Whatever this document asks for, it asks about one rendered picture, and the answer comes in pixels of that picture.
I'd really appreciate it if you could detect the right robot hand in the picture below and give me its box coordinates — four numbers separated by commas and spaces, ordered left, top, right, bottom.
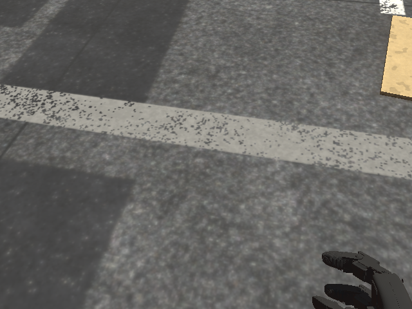
312, 251, 412, 309

